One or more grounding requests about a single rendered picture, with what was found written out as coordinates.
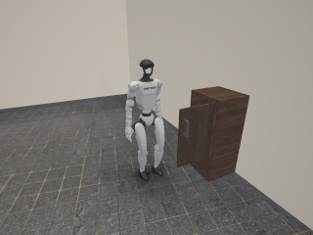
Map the right robot thigh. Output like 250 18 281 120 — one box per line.
132 120 148 158

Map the handle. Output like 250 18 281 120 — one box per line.
183 119 190 138

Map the cupboard door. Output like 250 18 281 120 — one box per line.
176 102 216 167

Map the robot head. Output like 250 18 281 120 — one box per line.
139 59 155 82

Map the robot right upper arm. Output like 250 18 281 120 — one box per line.
126 81 140 108

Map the right robot hand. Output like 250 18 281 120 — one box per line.
125 125 134 142

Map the robot left upper arm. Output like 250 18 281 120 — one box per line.
155 78 163 102

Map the left robot forearm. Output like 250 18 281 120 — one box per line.
155 100 162 118

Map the right robot forearm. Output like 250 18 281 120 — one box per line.
125 101 133 126

